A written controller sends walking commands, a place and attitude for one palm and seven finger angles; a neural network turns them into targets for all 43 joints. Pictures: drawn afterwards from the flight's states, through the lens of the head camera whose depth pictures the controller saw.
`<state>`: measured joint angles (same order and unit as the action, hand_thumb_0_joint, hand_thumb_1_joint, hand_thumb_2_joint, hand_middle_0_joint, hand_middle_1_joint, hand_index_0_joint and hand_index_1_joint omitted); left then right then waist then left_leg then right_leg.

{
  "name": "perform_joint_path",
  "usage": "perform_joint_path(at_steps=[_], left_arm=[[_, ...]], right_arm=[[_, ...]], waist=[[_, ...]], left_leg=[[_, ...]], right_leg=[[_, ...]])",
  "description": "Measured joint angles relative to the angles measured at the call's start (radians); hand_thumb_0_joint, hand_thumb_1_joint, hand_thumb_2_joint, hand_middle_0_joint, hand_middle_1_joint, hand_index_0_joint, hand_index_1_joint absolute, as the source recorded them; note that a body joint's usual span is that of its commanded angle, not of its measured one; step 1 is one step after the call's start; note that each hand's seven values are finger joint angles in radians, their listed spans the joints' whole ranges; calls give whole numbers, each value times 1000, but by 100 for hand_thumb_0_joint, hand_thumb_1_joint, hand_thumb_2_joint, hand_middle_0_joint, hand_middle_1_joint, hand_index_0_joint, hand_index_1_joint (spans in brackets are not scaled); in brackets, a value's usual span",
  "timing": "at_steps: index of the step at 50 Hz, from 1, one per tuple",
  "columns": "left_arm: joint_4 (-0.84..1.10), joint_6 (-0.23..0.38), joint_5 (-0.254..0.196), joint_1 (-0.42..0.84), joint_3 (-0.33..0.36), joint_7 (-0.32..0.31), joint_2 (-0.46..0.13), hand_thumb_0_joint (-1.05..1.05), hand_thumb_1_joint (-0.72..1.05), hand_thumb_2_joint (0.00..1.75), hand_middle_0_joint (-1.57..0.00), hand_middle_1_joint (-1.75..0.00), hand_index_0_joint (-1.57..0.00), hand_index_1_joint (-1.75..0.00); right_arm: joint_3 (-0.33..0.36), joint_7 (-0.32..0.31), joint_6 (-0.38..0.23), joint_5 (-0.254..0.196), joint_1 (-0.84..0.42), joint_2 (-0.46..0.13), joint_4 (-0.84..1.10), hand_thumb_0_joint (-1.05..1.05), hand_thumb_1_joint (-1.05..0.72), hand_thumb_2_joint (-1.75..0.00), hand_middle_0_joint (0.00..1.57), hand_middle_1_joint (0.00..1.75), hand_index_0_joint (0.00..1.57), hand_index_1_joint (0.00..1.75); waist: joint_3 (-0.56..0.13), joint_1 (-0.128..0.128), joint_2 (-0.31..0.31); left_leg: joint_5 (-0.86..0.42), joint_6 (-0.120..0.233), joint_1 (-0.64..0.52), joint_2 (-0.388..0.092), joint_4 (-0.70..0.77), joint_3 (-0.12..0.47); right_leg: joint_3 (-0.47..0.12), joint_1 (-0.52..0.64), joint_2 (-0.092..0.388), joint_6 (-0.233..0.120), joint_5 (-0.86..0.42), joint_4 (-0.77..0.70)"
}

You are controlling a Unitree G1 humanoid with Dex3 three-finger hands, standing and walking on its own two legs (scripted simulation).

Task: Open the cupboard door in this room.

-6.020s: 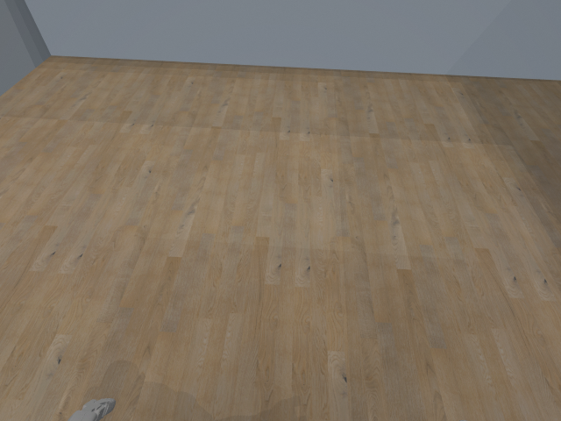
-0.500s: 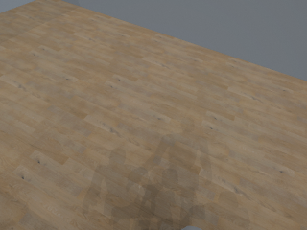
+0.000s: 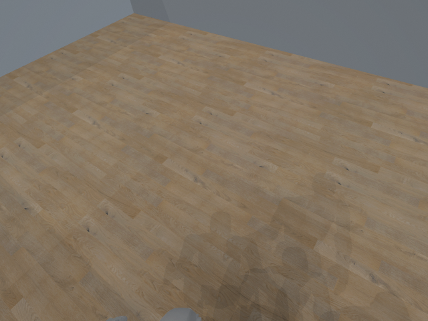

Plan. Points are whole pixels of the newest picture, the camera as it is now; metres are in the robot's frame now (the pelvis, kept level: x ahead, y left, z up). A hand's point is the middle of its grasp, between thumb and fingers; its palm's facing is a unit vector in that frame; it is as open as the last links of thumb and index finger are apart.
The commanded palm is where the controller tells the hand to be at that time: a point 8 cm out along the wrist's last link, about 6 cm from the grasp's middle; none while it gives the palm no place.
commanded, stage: turn or walk to find it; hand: left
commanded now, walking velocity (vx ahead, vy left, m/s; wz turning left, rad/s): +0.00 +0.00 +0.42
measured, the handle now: out of the picture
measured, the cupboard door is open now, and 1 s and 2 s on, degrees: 0 0 0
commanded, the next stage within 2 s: none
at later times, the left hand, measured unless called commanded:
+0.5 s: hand out of the picture -0.05 +0.28 -0.18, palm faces +0.26 -0.94 -0.24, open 7.4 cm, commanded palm none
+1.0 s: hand out of the picture -0.04 +0.21 -0.14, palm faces +0.39 -0.87 -0.29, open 7.4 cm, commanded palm none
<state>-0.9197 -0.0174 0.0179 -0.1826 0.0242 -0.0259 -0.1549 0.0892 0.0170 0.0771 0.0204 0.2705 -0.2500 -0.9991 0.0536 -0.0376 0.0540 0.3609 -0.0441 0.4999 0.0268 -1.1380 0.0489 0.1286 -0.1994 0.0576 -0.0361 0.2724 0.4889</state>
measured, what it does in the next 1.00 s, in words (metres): steps on the spot, turning left: left foot, then right foot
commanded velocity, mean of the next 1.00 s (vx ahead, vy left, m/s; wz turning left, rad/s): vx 0.00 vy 0.00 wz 0.42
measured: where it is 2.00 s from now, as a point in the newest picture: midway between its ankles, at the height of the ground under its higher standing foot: outside the picture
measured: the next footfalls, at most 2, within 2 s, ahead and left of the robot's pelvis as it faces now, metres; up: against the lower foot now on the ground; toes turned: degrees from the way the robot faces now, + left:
left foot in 0.32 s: -0.01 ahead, +0.15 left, +0.00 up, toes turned +13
right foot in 0.84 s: +0.02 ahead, -0.07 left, +0.00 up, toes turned +16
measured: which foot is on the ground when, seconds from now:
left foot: up 0.00-0.30, down 0.32-0.84, up 0.86-1.00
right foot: down 0.00-0.32, up 0.34-0.82, down 0.84-1.00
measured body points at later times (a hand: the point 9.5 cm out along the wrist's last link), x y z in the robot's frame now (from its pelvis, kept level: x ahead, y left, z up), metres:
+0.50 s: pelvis -0.03 +0.06 +0.00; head -0.01 +0.09 +0.45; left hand -0.06 +0.33 -0.16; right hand +0.12 -0.16 -0.13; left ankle -0.05 +0.14 -0.74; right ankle -0.02 -0.09 -0.66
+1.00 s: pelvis -0.06 +0.00 +0.00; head -0.03 -0.04 +0.45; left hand -0.06 +0.26 -0.12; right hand +0.05 -0.23 -0.17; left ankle -0.12 +0.13 -0.65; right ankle -0.01 -0.08 -0.74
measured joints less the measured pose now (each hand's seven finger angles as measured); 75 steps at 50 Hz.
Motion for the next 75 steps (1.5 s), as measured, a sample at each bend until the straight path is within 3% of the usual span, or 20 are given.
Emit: perform_joint_path(at_steps=[4,9,13,15,16,19,23,27,32,38,42,44,46,49,53,62,66,69,72,75], left_arm=[[-13,7,3,-24,0,1,3,0,90,90,-20,-30,-20,-30],[-28,9,12,-51,5,4,-9,0,90,90,-20,-30,-20,-30],[-44,3,17,-69,16,7,-38,0,90,90,-20,-30,-20,-30],[-54,-4,13,-80,23,7,-56,0,90,90,-20,-30,-20,-30],[-58,-11,9,-86,27,8,-68,0,90,90,-20,-30,-20,-30],[-77,-45,5,-88,38,2,-100,0,91,90,-20,-30,-20,-30],[-89,-57,5,-69,43,10,-108,0,91,90,-20,-30,-19,-30],[-68,-43,2,-37,40,14,-105,0,91,90,-20,-30,-19,-30],[-42,-41,0,6,36,10,-92,0,91,90,-20,-30,-19,-30],[-9,-35,-6,57,26,7,-62,0,91,90,-20,-30,-19,-30],[14,-10,-8,67,16,6,-41,0,91,90,-20,-30,-20,-30],[17,0,0,63,7,4,-23,0,91,90,-20,-30,-20,-30],[19,0,1,46,3,2,-12,0,91,90,-20,-30,-20,-30],[9,-5,1,20,1,1,-4,0,91,90,-20,-30,-20,-30],[-7,-2,3,-6,1,1,0,0,90,90,-20,-30,-20,-30],[-34,1,17,-52,15,6,-29,0,90,90,-20,-30,-20,-30],[-51,-11,8,-73,27,8,-63,0,90,90,-20,-30,-20,-30],[-73,-46,4,-77,39,4,-98,0,91,90,-20,-30,-20,-30],[-87,-62,5,-72,43,10,-107,0,91,90,-20,-30,-20,-30],[-77,-53,3,-59,40,15,-104,0,91,90,-20,-30,-19,-30]], right_arm=[[0,0,6,0,-4,-7,-9,1,-91,-90,20,30,20,29],[-10,-2,9,-5,-43,-3,-14,1,-91,-90,20,29,20,29],[-23,-4,-6,-13,-93,9,5,1,-91,-90,20,29,20,29],[-29,-3,-21,-15,-112,13,23,1,-91,-90,20,29,20,29],[-31,-3,-33,-14,-120,17,30,1,-91,-90,20,29,20,29],[-43,-4,-50,-9,-141,43,45,1,-91,-90,20,29,20,29],[-57,-20,-58,-6,-134,58,55,1,-90,-90,20,30,20,30],[-64,-23,-62,-9,-118,65,51,1,-90,-90,20,30,20,30],[-60,-21,-59,-6,-84,70,44,1,-90,-90,21,30,20,30],[-45,-18,-43,2,-40,57,31,1,-90,-90,21,30,20,30],[-31,-15,-31,-4,-9,40,21,1,-90,-90,21,30,20,30],[-20,-15,-20,-7,-7,26,11,1,-90,-90,21,30,20,30],[-11,-11,-4,-4,-1,18,7,1,-90,-90,20,30,20,30],[-1,-2,4,1,3,4,3,1,-90,-90,20,30,20,30],[3,2,5,1,9,-6,-2,1,-91,-90,20,30,20,29],[-16,-1,1,-10,-56,5,-2,1,-91,-90,20,29,20,29],[-28,-3,-33,-14,-90,12,27,1,-91,-90,20,29,20,29],[-39,-5,-47,-7,-117,42,38,1,-91,-90,20,29,20,29],[-51,-15,-52,-3,-115,56,47,1,-90,-90,20,30,20,30],[-58,-19,-52,-4,-117,59,47,1,-90,-90,20,30,20,30]], waist=[[3,8,-7],[16,36,-32],[31,62,-61],[30,66,-71],[29,67,-83],[30,81,-117],[13,71,-99],[10,66,-85],[5,44,-72],[9,7,-40],[3,0,-18],[12,-2,7],[10,-2,5],[6,0,1],[4,0,-2],[23,53,-53],[21,62,-72],[26,75,-114],[8,69,-103],[4,67,-85]], left_leg=[[-12,-24,-20,-46,-2,-2],[58,-30,-98,-69,168,-40],[79,-16,-178,-61,361,-87],[-8,-6,-236,-53,505,-109],[-53,22,-253,-44,551,-114],[-28,78,-250,-26,534,-123],[-68,91,-278,-20,610,-94],[-118,101,-298,-2,677,-68],[-147,102,-294,20,700,-38],[-161,84,-251,35,674,6],[-150,56,-193,49,610,35],[-8,40,-139,48,472,41],[73,31,-71,52,270,21],[34,14,-8,22,44,-4],[-18,-13,-8,-30,-27,-8],[93,-17,-168,-67,311,-72],[-60,12,-272,-53,577,-104],[-42,58,-263,-30,548,-112],[-61,69,-276,-29,594,-90],[-100,74,-287,-22,643,-68]], right_leg=[[43,7,17,1,0,-5],[83,-7,47,13,8,19],[107,-37,77,34,22,67],[122,-58,91,51,40,112],[122,-77,105,61,56,151],[23,-162,86,85,230,367],[-46,-235,50,100,182,560],[-85,-256,44,116,122,590],[-106,-232,33,126,128,515],[-105,-154,-2,110,159,309],[-88,-55,-23,84,35,67],[-64,-56,-29,34,20,74],[-44,-45,-13,8,16,65],[-17,-21,4,2,-6,24],[28,-8,21,1,-20,0],[95,-50,75,19,-14,47],[126,-101,108,51,23,146],[27,-183,91,80,202,355],[-24,-238,55,91,189,510],[-54,-253,40,103,149,548]])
